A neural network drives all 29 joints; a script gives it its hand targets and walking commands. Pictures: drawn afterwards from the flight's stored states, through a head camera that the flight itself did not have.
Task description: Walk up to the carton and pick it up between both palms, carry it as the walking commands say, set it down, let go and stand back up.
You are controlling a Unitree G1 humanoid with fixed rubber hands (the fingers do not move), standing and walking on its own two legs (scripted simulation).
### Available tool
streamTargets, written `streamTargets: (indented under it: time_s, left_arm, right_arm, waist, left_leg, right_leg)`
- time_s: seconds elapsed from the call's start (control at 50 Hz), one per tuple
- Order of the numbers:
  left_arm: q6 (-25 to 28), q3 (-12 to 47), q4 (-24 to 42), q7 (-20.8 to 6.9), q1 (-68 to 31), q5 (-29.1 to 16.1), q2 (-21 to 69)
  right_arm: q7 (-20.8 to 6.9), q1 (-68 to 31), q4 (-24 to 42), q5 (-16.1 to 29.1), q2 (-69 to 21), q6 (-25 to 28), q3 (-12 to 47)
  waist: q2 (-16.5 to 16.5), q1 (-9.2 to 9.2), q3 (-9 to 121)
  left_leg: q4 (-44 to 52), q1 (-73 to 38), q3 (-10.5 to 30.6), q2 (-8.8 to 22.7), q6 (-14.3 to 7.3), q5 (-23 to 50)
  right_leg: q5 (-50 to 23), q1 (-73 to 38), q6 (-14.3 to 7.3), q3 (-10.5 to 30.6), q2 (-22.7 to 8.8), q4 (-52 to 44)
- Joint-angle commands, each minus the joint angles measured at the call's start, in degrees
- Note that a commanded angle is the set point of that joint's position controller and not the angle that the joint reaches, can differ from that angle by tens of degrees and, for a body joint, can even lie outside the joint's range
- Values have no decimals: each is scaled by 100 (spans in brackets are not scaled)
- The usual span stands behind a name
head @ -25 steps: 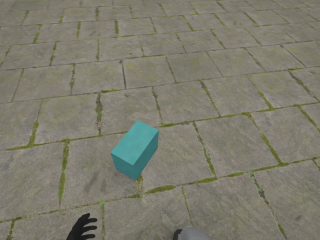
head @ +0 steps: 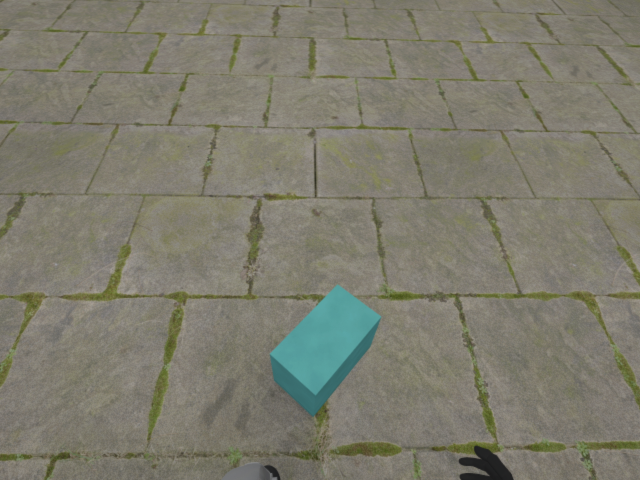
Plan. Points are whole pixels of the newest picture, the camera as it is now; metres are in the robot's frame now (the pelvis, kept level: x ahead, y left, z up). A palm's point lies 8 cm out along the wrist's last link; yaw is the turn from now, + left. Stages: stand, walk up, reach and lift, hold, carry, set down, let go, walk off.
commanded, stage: walk up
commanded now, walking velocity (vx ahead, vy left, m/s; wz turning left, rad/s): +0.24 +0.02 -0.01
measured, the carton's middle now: (325, 350) +0.53 -0.01 -0.65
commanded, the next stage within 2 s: none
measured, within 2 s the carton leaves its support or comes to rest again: neither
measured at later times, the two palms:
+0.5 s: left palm (185, 432) +0.19 +0.20 -0.12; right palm out of the picture +0.06 -0.24 -0.14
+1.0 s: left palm out of the picture +0.13 +0.28 -0.13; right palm out of the picture +0.12 -0.24 -0.12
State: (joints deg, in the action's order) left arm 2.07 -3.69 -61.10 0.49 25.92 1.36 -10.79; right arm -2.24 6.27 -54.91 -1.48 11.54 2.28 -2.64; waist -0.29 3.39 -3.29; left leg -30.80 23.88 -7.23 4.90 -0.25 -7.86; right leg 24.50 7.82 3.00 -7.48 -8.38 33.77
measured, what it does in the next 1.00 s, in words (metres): walks ahead: right foot, then left foot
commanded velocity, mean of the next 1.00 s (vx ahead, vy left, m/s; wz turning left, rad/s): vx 0.06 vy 0.02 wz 0.00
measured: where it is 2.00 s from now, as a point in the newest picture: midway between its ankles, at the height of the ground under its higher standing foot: outside the picture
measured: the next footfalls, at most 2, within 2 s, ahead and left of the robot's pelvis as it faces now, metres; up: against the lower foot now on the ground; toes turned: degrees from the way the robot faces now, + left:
right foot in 0.44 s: +0.18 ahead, -0.15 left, +0.00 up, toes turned -6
left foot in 1.00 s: +0.15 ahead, +0.15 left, +0.00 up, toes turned +3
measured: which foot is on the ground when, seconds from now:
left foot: down 0.00-0.76, up 0.78-0.98, down 1.00-1.00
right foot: up 0.00-0.42, down 0.44-1.00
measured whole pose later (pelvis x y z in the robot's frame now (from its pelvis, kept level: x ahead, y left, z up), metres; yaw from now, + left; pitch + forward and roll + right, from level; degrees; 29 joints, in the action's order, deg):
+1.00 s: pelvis +0.10 +0.03 +0.01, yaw +0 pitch +1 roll -1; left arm -2.0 -4.7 -57.9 2.4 13.9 1.8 -12.5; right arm 0.5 16.4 -57.9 -1.1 13.7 -1.5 -2.3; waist 0.6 0.6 -0.8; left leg -32.1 16.3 -1.6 3.0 1.7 -17.5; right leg 10.8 17.3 3.4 -4.2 -5.7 27.6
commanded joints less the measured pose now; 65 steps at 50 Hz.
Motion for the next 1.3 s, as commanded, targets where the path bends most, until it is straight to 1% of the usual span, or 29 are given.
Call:
streamTargets:
  time_s: [0.0,0.06,0.1,0.16,0.2,0.24,0.28,0.32,0.4,0.42,0.46,0.48,0.5,0.58,0.64,0.7,0.72,0.76,0.8,0.88,0.94,0.96,0.98,1.0,1.04,1.1,1.16,1.24,1.28]
  left_arm:
    - [-2,16,500,-11,311,15,-272]
    - [-86,13,532,-76,-275,60,-412]
    - [-144,42,329,-102,-201,62,-269]
    - [-328,-62,314,-122,-232,65,-304]
    - [-379,-40,489,-160,-562,38,-320]
    - [-392,-23,641,-207,-918,20,-267]
    - [-331,49,669,-93,-1049,-59,-228]
    - [-328,84,645,-9,-1139,-112,-258]
    - [-276,64,553,81,-985,-139,-312]
    - [-243,43,546,94,-923,-130,-400]
    - [-127,11,635,106,-939,-115,-776]
    - [-145,10,565,105,-1125,-97,-823]
    - [-162,52,583,120,-1457,-68,-749]
    - [-174,13,676,162,-1633,-128,-586]
    - [-172,74,542,150,-1440,-127,-469]
    - [-104,69,477,158,-1313,-120,-449]
    - [-102,23,512,170,-1295,-85,-647]
    - [-180,-133,372,286,-743,-35,-1176]
    - [-178,-168,399,329,-714,5,-1144]
    - [-213,-208,652,311,-1408,17,-959]
    - [-330,-267,678,232,-1514,107,-1069]
    - [-388,-299,684,173,-1589,64,-1035]
    - [-402,-58,488,114,-1172,6,-394]
    - [-388,129,541,100,-886,-22,25]
    - [-569,41,550,82,-954,-75,-353]
    - [-509,72,339,47,-679,-66,-454]
    - [-449,106,274,107,-699,-33,-387]
    - [-408,162,268,143,-838,-113,-266]
    - [-357,209,161,174,-538,-120,-162]
  right_arm:
    - [219,2224,-290,-16,1640,113,-362]
    - [230,1088,-137,44,887,124,-172]
    - [233,982,-144,26,591,159,-101]
    - [339,1650,-355,31,772,209,-153]
    - [326,1510,-335,8,651,207,-135]
    - [339,1404,-269,-11,525,197,-110]
    - [375,1056,-272,62,272,143,30]
    - [384,1432,-408,55,451,102,75]
    - [358,1385,-414,43,555,-126,-13]
    - [361,1549,-442,46,320,-176,47]
    - [359,1891,-394,119,-99,-236,135]
    - [385,1977,-464,153,-119,-311,164]
    - [387,1889,-491,112,-6,-342,157]
    - [383,2004,-607,93,112,-238,88]
    - [409,1799,-651,77,177,-228,28]
    - [435,1682,-611,93,123,-190,61]
    - [433,1656,-613,91,231,-229,14]
    - [374,1490,-462,55,367,-333,-60]
    - [345,1405,-330,48,337,-405,-53]
    - [280,1375,-190,36,333,-409,-54]
    - [254,1474,-213,44,213,-403,68]
    - [259,1821,-252,25,188,-369,56]
    - [291,1901,-393,45,315,-232,32]
    - [347,1841,-280,-18,976,-120,-119]
    - [353,1095,-171,-16,855,-155,-34]
    - [393,802,-188,40,505,-87,60]
    - [448,1308,-366,86,447,-35,72]
    - [481,1432,-490,95,437,-106,49]
    - [475,1309,-486,123,438,-148,26]
  waist:
    - [1522,-881,1428]
    - [1120,-462,333]
    - [999,-354,251]
    - [323,-396,366]
    - [1001,-392,68]
    - [1209,-424,-93]
    - [1469,-263,19]
    - [1534,-422,480]
    - [833,-273,312]
    - [556,-267,320]
    - [-757,-421,423]
    - [-1175,-383,397]
    - [-1205,-484,231]
    - [-1020,-510,269]
    - [-265,-404,17]
    - [-86,-338,182]
    - [121,-330,187]
    - [-252,-138,219]
    - [-1024,-32,295]
    - [-748,-346,459]
    - [-1222,-445,435]
    - [-1072,-662,456]
    - [-314,-525,579]
    - [1556,-484,440]
    - [1372,-378,-223]
    - [1114,-222,26]
    - [881,-356,422]
    - [866,-441,305]
    - [694,-325,230]
  left_leg:
    - [1693,-3068,2988,2321,-684,18]
    - [2033,-1580,1895,1516,-669,-663]
    - [2007,-1264,1191,1215,-542,180]
    - [1927,-1700,1640,1737,-585,1006]
    - [1990,-1297,1263,1504,-533,354]
    - [2125,-1178,1131,1344,-521,-119]
    - [1393,-1134,187,645,-473,3167]
    - [1168,-1735,170,754,-643,3870]
    - [832,-925,465,648,-485,1255]
    - [709,-669,522,458,-309,342]
    - [70,-531,332,-147,69,-1259]
    - [-42,-786,317,-183,158,-1597]
    - [108,-973,329,-196,165,-1432]
    - [828,-1398,399,-60,108,-418]
    - [1131,-1459,549,73,92,-171]
    - [1171,-1500,572,123,100,34]
    - [943,-1244,465,-34,145,-278]
    - [-74,-275,276,-280,313,-1012]
    - [-1629,177,633,-234,378,-1948]
    - [-1879,-174,832,-130,270,-1710]
    - [-319,-869,516,-200,198,-1237]
    - [548,-1338,356,-316,163,-776]
    - [1446,-1976,808,89,124,-224]
    - [2183,-1665,2558,1370,-43,-147]
    - [2355,-279,2282,1240,-342,-1326]
    - [1839,-911,1380,716,-433,391]
    - [1540,-1789,1309,786,-530,1974]
    - [1513,-1928,1481,872,-672,2191]
    - [1488,-1759,1427,782,-628,1495]
  right_leg:
    - [975,2250,-350,434,334,2688]
    - [38,2203,-384,685,56,2927]
    - [-406,1821,-353,466,72,2482]
    - [-668,2079,-173,685,147,2735]
    - [-1068,2195,-180,703,122,2545]
    - [-1506,2232,-175,659,165,2285]
    - [-1281,1498,-180,507,461,1225]
    - [-855,1297,-82,195,678,894]
    - [-1619,219,-224,223,596,-804]
    - [-2269,-120,-330,461,326,-1066]
    - [-3487,-115,-564,1838,-896,-1509]
    - [-2884,317,-896,1881,-1018,-1961]
    - [-2075,514,-920,1817,-792,-2119]
    - [-1584,483,-586,1192,-252,-1916]
    - [-1209,600,-510,1116,-88,-1911]
    - [-1777,355,-483,1079,-44,-1715]
    - [-1935,208,-525,1328,-318,-1700]
    - [-1904,-353,-919,2255,-1126,-1774]
    - [-2570,-105,-1309,2533,-1638,-1974]
    - [-2261,673,-1010,1436,-1087,-1715]
    - [-1242,1054,-751,1103,-720,-1541]
    - [-1052,1171,-690,973,-602,-1285]
    - [-774,1346,-494,229,280,-570]
    - [71,1862,-194,155,760,179]
    - [-14,1347,-277,919,493,763]
    - [-499,1299,-284,822,534,1249]
    - [-432,1250,-244,756,538,711]
    - [-385,918,-212,651,625,-60]
    - [-856,505,-228,528,640,-846]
